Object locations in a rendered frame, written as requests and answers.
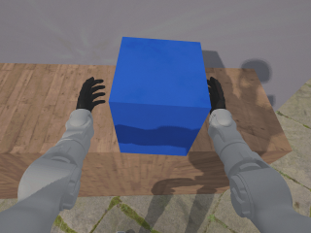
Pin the left robot hand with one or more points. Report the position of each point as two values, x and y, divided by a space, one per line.
86 97

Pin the left robot forearm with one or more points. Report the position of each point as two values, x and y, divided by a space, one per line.
74 144

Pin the right robot forearm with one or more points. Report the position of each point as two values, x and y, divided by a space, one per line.
232 150

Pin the right robot hand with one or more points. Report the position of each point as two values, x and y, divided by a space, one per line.
216 95

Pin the left robot upper arm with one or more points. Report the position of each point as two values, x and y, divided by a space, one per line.
49 188

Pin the right robot upper arm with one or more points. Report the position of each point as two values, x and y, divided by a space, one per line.
262 197

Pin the pedestal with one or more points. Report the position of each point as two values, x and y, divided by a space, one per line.
36 100

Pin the carton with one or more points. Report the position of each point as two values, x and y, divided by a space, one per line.
159 97

